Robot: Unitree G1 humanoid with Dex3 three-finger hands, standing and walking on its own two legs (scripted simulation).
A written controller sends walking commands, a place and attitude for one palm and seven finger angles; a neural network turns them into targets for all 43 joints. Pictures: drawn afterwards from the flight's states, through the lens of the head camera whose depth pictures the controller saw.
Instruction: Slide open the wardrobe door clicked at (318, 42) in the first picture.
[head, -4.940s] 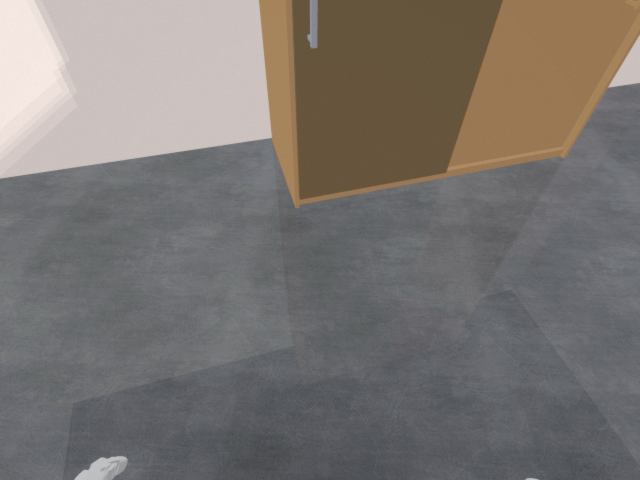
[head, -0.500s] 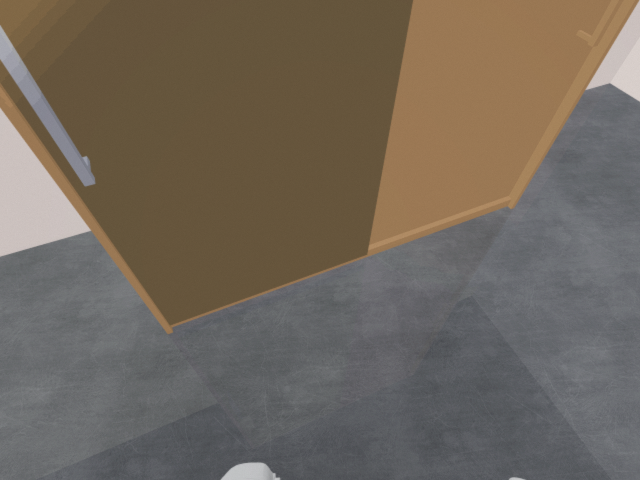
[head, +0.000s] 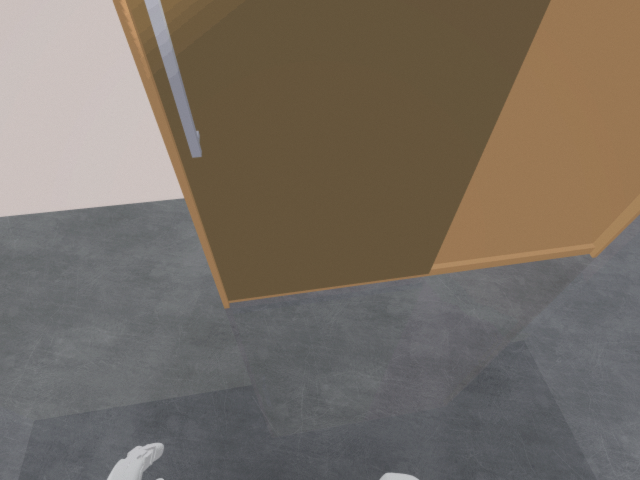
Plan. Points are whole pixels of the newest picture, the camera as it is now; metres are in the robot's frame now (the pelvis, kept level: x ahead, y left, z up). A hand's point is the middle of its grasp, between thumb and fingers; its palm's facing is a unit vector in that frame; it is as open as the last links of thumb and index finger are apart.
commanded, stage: turn to face it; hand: left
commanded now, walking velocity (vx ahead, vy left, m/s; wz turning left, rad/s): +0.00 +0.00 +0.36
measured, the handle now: (176, 73) +0.71 +0.27 +0.12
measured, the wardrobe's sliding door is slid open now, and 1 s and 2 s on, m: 0.00 0.00 0.00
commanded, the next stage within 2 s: take the last steps up to it in 0.24 s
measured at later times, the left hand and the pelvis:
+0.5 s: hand out of the picture -0.05 +0.18 -0.17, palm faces +0.25 -0.94 -0.23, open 7.4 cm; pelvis -0.02 -0.02 +0.00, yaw +11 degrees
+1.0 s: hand out of the picture +0.14 +0.18 -0.18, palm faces +0.21 -0.96 -0.21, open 7.4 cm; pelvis +0.10 -0.01 -0.02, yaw +12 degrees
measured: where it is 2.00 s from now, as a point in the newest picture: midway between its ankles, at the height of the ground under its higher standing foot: (308, 455)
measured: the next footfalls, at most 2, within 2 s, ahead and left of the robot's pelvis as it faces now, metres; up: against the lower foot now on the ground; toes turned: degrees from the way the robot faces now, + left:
right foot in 0.10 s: +0.04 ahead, -0.14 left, +0.00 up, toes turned +2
left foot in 0.54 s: -0.04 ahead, +0.11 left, +0.00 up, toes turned +15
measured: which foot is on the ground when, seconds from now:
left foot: down 0.00-0.10, up 0.12-0.52, down 0.54-0.96, up 0.98-1.00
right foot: up 0.00-0.08, down 0.10-0.54, up 0.56-0.92, down 0.94-1.00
